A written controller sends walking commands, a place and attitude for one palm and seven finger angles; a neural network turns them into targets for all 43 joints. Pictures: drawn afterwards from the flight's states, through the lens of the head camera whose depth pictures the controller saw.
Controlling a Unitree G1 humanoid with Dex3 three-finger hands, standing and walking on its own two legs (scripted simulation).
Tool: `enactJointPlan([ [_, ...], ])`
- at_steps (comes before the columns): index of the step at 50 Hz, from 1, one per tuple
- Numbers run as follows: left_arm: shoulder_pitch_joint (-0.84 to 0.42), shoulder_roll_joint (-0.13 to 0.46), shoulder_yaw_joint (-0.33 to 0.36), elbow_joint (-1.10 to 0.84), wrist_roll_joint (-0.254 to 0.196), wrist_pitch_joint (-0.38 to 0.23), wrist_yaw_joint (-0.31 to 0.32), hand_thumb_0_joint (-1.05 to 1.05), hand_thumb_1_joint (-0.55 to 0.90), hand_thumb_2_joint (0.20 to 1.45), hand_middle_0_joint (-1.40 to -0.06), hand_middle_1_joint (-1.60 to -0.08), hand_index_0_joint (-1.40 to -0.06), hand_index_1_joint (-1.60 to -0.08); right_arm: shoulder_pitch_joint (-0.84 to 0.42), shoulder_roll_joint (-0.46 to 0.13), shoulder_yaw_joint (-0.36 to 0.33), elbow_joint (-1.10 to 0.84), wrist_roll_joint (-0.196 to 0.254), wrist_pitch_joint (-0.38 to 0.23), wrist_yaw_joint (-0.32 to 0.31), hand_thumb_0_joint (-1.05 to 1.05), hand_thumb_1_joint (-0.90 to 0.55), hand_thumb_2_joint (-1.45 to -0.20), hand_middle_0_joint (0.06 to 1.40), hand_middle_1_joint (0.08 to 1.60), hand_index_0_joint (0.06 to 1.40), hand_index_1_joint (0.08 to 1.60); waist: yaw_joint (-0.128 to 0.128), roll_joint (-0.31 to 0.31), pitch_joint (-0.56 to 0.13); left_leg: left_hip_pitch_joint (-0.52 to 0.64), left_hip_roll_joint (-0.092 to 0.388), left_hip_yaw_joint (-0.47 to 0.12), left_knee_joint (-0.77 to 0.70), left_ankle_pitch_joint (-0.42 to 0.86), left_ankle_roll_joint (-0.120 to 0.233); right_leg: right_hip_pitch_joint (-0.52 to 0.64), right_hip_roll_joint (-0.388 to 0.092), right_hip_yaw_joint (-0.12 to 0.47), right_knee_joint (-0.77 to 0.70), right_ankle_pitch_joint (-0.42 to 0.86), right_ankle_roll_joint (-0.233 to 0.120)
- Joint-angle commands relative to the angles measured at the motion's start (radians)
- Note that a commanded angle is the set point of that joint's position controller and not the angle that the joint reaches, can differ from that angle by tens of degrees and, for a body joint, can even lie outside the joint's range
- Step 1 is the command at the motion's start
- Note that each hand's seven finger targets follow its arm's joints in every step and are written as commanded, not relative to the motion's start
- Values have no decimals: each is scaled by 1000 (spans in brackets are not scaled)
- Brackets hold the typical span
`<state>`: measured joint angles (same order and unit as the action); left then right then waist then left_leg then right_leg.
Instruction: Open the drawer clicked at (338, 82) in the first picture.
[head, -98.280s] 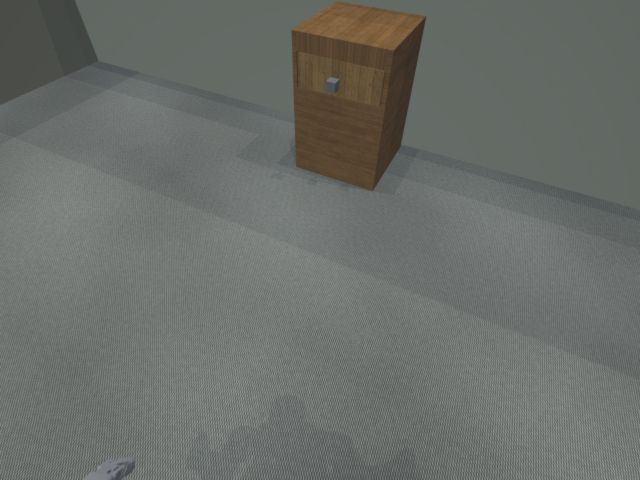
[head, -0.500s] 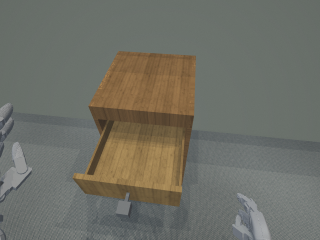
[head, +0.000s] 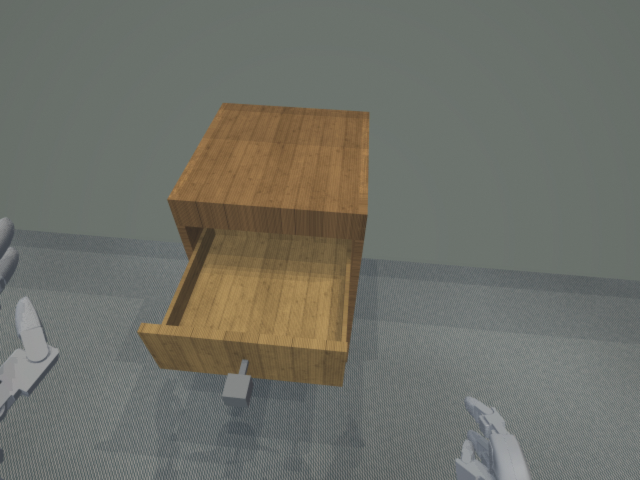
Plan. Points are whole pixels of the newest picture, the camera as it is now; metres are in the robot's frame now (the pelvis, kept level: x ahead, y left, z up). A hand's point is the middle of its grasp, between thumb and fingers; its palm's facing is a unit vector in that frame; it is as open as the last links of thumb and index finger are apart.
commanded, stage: step back with the hand held close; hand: left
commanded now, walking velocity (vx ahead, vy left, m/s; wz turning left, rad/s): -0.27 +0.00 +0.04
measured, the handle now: (240, 380) +0.35 +0.17 -0.24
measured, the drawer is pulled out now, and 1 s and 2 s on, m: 0.28 0.28 0.28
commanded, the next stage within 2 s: stop stepping back and stand still in 0.48 s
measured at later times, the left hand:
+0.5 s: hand out of the picture +0.08 +0.23 +0.16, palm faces +0.39 -0.82 -0.42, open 7.4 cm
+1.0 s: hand out of the picture +0.03 +0.20 +0.17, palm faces +0.30 -0.85 -0.43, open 7.4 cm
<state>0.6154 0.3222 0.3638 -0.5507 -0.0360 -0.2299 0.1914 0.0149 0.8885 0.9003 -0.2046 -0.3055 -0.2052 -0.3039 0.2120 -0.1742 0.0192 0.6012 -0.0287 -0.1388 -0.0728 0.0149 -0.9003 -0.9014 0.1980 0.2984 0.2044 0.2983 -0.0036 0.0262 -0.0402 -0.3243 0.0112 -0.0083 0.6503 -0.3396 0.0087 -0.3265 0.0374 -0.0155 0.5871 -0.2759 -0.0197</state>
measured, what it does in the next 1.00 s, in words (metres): walks backwards: right foot, then left foot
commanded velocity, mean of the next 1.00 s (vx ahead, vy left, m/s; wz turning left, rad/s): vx -0.14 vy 0.03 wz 0.00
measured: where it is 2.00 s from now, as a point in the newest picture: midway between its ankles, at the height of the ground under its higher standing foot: outside the picture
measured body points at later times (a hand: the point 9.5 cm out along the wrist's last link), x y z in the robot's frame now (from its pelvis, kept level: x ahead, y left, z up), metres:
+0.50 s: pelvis -0.10 +0.00 +0.00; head -0.10 +0.01 +0.45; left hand +0.06 +0.27 +0.18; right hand +0.05 -0.25 -0.08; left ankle -0.06 +0.12 -0.72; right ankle +0.02 -0.11 -0.73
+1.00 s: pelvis -0.18 -0.02 +0.01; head -0.17 +0.00 +0.46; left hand +0.00 +0.25 +0.19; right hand -0.07 -0.29 -0.07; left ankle -0.18 +0.09 -0.73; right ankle -0.17 -0.13 -0.73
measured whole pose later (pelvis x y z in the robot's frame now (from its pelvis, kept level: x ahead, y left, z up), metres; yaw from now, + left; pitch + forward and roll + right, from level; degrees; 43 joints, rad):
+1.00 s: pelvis -0.18 -0.02 +0.01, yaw -1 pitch +2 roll -1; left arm 0.64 0.39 0.36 -0.58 -0.02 -0.24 0.15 0.01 0.88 0.90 -0.21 -0.31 -0.21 -0.30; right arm 0.28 -0.24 -0.01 0.67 -0.01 -0.13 -0.08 0.02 -0.90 -0.90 0.20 0.30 0.20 0.30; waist -0.06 -0.04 -0.04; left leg -0.26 0.02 0.02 0.50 -0.28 0.03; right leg -0.30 0.01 -0.06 0.51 -0.25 -0.02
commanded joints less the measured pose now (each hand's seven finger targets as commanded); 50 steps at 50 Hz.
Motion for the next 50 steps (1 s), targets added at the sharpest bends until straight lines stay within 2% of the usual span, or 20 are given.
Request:
enactJointPlan([
  [1,-98,205,71,-168,-4,-63,-11,0,900,900,-200,-300,-200,-300,-58,-156,-72,-147,43,-51,5,0,-900,-900,200,300,200,300,-32,-193,-60,-30,1,-18,79,-30,-5,35,-317,366,-260,280,-130],
  [5,-29,244,114,-218,1,-62,-7,0,900,900,-200,-300,-200,-300,-110,-124,-40,-174,38,-20,4,0,-900,-900,200,300,200,300,-13,-181,-28,24,6,-9,-89,-54,20,-36,-264,248,-305,-76,-82],
  [8,-6,242,121,-287,13,-82,4,0,900,900,-200,-300,-200,-300,-140,-156,-43,-191,22,-22,-12,0,-900,-900,200,300,200,300,-7,159,-3,-100,186,-219,-358,34,86,31,-60,82,-50,-59,16],
  [10,14,227,128,-267,15,-85,10,0,900,900,-200,-300,-200,-300,-136,-142,-47,-191,20,-40,-12,0,-900,-900,200,300,200,300,-2,214,-26,-311,249,-211,-416,-131,100,188,-26,39,107,-135,20],
  [12,23,201,118,-258,22,-86,21,0,900,900,-200,-300,-200,-300,-109,-148,-60,-184,8,-54,-20,0,-900,-900,200,300,200,300,-8,143,-6,-381,215,-185,-351,-133,90,211,-11,60,65,-85,12],
  [15,59,203,114,-247,9,-65,17,0,900,900,-200,-300,-200,-300,-68,-160,-74,-162,18,-51,-5,0,-900,-900,200,300,200,300,-19,3,-87,-234,86,-54,-138,-35,32,125,-133,213,-122,87,-26],
  [18,-5,227,119,-231,30,-50,42,0,900,900,-200,-300,-200,-300,-57,-155,-88,-145,-3,-27,-7,0,-900,-900,200,300,200,300,-18,-144,-75,-101,-12,-29,107,-287,-2,-141,-306,411,-423,-452,-102],
  [19,-14,222,98,-219,35,-35,48,0,900,900,-200,-300,-200,-300,-47,-151,-91,-129,-8,-7,-8,0,-900,-900,200,300,200,300,-23,-200,-79,-14,-21,-11,217,-260,-9,-227,-338,408,-469,-540,-115],
  [21,-26,230,112,-230,41,-39,41,0,900,900,-200,-300,-200,-300,-45,-145,-75,-109,-27,19,-11,0,-900,-900,200,300,200,300,-42,-231,-116,79,-19,-4,166,-150,-6,-224,-271,267,-360,-212,-103],
  [23,10,223,95,-240,28,-56,25,0,900,900,-200,-300,-200,-300,-79,-131,-55,-116,-15,17,-20,0,-900,-900,200,300,200,300,-43,-107,-89,57,-6,2,-146,-54,2,-133,-185,168,-197,-39,-47],
  [25,-59,209,97,-294,36,-91,39,0,900,900,-200,-300,-200,-300,-122,-166,-59,-125,-28,-19,-35,0,-900,-900,200,300,200,300,-36,290,36,-268,312,-366,-434,-31,134,-67,28,27,245,-186,29],
  [26,-98,235,109,-292,52,-87,56,0,900,900,-200,-300,-200,-300,-102,-129,-62,-96,-44,-50,-45,0,-900,-900,200,300,200,300,-47,263,52,-305,392,-402,-451,143,173,-97,57,75,488,-257,34],
  [28,-21,213,116,-261,-4,-93,11,0,900,900,-200,-300,-200,-300,-85,-133,-78,-91,13,-66,-5,0,-900,-900,200,300,200,300,-9,168,-61,-212,343,-173,-358,128,145,-61,22,106,621,-225,27],
  [31,2,215,127,-308,-16,-80,0,0,900,900,-200,-300,-200,-300,-87,-133,-77,-88,24,-86,14,0,-900,-900,200,300,200,300,-3,152,-73,-59,282,-100,-288,184,120,-66,-22,31,330,-219,48],
  [35,-52,211,96,-281,9,-62,-10,0,900,900,-200,-300,-200,-300,-95,-154,-45,-97,31,-75,25,0,-900,-900,200,300,200,300,-14,130,9,-210,188,-60,-255,-291,47,172,-17,-22,-88,-131,29],
  [37,-82,238,106,-242,12,-58,-15,0,900,900,-200,-300,-200,-300,-83,-136,-43,-96,35,-60,28,0,-900,-900,200,300,200,300,-31,-79,46,-157,52,56,58,-225,-10,15,-181,192,-309,-245,-58],
  [39,-116,268,129,-187,1,-47,-13,0,900,900,-200,-300,-200,-300,-77,-129,-57,-90,47,-51,20,0,-900,-900,200,300,200,300,-14,-278,27,-149,0,12,383,-108,-21,-98,-380,451,-457,-410,-144],
  [41,-37,254,150,-141,3,-47,-19,0,900,900,-200,-300,-200,-300,-81,-138,-61,-81,31,-27,20,0,-900,-900,200,300,200,300,-29,-197,16,-159,16,-12,420,-41,-20,-71,-346,360,-403,-289,-150],
  [47,-6,219,93,-222,21,-74,-14,0,900,900,-200,-300,-200,-300,-86,-126,-29,-91,26,-53,-14,0,-900,-900,200,300,200,300,-29,-12,31,74,25,31,-332,1,35,44,-189,132,-261,-111,-40],
  [50,-3,245,98,-320,23,-85,-20,0,900,900,-200,-300,-200,-300,-81,-171,-56,-132,30,-76,-6,0,-900,-900,200,300,200,300,-5,173,-48,114,223,-203,-343,226,106,57,-59,13,-5,18,34],
])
